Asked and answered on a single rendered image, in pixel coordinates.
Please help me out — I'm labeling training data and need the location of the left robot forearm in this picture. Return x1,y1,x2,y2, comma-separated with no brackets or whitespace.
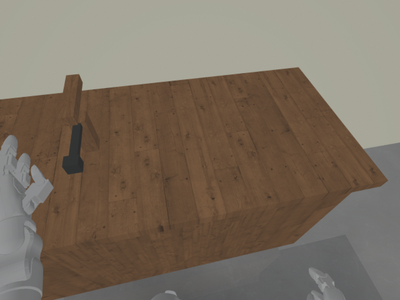
0,216,43,300

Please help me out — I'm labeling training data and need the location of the right robot hand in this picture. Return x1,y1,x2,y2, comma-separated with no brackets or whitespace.
307,267,346,300

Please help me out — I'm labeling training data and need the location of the robot left shin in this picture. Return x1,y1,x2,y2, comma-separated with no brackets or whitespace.
165,290,177,296

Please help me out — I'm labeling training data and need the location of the left robot hand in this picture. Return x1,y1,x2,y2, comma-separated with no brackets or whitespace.
0,135,54,221

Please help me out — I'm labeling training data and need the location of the tap lever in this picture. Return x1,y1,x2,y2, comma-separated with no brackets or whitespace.
62,123,84,174

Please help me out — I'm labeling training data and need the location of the counter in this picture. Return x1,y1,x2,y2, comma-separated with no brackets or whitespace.
0,67,388,300

